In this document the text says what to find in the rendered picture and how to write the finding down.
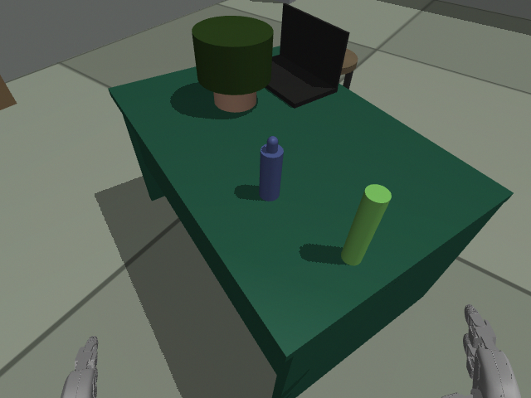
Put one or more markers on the potted plant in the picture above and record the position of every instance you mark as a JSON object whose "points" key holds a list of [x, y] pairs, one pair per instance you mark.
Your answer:
{"points": [[233, 57]]}

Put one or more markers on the stool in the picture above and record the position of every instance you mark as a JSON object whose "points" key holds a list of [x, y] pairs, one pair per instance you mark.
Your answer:
{"points": [[349, 64]]}

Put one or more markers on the left robot hand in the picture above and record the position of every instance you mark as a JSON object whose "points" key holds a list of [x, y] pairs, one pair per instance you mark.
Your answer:
{"points": [[81, 383]]}

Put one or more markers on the desk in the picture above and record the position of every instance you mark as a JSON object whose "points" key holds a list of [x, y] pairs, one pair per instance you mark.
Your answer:
{"points": [[279, 262]]}

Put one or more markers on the right robot hand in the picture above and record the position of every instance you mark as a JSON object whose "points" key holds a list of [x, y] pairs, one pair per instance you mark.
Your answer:
{"points": [[490, 369]]}

